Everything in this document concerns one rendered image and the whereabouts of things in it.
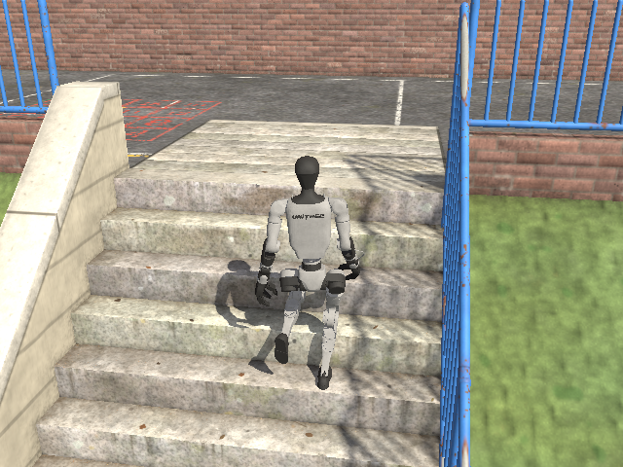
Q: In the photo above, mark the left robot forearm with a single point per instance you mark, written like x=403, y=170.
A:
x=266, y=265

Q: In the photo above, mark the robot right upper arm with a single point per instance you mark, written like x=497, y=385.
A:
x=340, y=207

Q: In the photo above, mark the right robot thigh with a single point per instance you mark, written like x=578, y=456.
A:
x=335, y=288

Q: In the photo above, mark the robot right hand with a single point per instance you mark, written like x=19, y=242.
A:
x=354, y=274

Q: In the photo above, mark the robot left hand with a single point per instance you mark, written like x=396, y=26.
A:
x=260, y=292

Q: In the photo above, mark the right robot shin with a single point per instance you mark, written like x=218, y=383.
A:
x=328, y=343

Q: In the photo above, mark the right robot forearm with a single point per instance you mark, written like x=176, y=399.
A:
x=350, y=256

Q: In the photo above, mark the robot left upper arm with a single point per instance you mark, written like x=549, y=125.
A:
x=278, y=208

